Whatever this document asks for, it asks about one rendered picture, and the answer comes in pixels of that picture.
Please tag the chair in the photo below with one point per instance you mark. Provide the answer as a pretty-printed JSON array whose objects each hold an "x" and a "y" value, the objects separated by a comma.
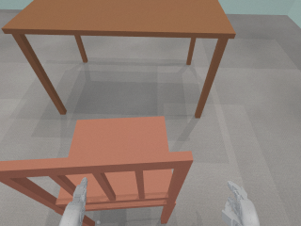
[{"x": 126, "y": 161}]

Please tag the table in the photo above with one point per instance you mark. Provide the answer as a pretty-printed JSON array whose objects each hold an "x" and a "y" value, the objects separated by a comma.
[{"x": 194, "y": 19}]

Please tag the robot right hand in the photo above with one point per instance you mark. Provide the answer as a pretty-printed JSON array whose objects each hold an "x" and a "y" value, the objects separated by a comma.
[{"x": 245, "y": 213}]

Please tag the robot left hand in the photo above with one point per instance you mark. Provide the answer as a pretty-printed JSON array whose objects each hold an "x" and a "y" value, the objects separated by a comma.
[{"x": 75, "y": 211}]

